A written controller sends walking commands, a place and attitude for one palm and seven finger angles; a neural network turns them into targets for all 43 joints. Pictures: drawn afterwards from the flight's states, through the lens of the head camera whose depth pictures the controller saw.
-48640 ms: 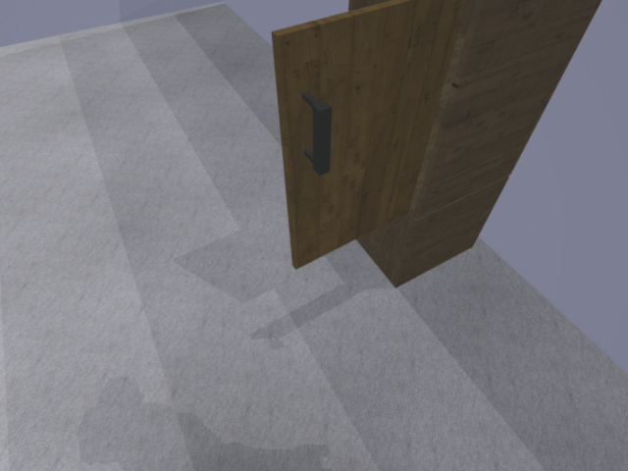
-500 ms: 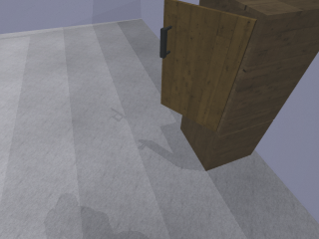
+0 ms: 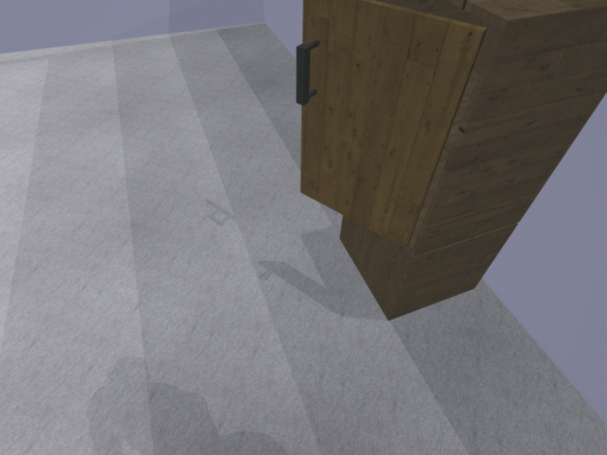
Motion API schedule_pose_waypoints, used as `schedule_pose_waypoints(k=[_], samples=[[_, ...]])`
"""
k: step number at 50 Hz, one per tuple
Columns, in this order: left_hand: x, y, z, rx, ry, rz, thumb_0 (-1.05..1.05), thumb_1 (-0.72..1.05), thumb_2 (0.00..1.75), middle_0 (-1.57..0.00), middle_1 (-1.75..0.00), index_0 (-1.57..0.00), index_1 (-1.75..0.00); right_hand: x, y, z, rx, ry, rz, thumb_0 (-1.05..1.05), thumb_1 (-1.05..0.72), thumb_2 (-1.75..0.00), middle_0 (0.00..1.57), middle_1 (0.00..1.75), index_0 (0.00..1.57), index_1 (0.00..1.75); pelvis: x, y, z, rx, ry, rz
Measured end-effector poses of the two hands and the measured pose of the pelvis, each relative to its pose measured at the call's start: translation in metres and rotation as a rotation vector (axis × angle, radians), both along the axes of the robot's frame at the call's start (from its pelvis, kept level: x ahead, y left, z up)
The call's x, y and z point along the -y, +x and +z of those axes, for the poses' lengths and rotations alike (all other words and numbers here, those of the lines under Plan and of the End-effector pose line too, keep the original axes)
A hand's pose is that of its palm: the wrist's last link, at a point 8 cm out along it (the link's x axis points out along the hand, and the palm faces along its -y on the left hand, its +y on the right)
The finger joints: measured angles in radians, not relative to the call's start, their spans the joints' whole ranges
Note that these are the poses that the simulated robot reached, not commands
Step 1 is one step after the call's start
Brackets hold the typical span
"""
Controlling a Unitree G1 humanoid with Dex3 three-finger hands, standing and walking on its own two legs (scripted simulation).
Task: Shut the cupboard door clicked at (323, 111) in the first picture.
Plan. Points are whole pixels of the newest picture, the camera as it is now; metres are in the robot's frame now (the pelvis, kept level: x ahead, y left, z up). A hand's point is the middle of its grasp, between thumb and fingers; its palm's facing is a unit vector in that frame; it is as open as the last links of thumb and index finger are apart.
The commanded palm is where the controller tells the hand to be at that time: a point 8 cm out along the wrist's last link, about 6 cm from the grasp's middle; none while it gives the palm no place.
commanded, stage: look to check the result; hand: left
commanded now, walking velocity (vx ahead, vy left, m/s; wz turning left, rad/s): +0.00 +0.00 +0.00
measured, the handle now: (308, 72) +0.90 +0.03 +0.08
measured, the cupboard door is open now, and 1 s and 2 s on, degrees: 32 32 32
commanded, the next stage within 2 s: walk to a spot facing it in 0.28 s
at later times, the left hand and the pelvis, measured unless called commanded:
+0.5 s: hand out of the picture +0.00 +0.15 -0.18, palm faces +0.05 -0.98 -0.17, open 7.4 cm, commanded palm none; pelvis +0.02 -0.01 +0.00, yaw +1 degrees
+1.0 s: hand out of the picture +0.03 +0.25 -0.18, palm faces +0.31 -0.92 -0.22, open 7.4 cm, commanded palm none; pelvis +0.00 +0.02 +0.00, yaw +16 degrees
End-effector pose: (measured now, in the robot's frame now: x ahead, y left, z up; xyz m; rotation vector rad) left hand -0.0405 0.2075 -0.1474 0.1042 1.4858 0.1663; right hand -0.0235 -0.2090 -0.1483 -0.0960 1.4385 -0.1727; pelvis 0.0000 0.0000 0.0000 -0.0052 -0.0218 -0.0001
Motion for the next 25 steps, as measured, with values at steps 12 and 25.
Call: schedule_pose_waypoints(k=[12,25], samples=[[0.004,0.018,0.0,0.023,0.002,-0.004,0.01,0.91,0.9,-0.2,-0.3,-0.2,-0.3,0.008,0.018,0.001,0.015,-0.008,0.012,0.0,-0.91,-0.9,0.2,0.3,0.2,0.3,0.004,0.01,0.001,0.003,0.003,0.0],[0.008,0.035,-0.001,0.045,0.0,0.0,0.01,0.91,0.9,-0.2,-0.3,-0.2,-0.3,0.015,0.032,0.001,0.025,-0.018,0.025,0.0,-0.91,-0.9,0.2,0.3,0.2,0.3,0.008,0.017,0.0,0.001,0.004,0.013]])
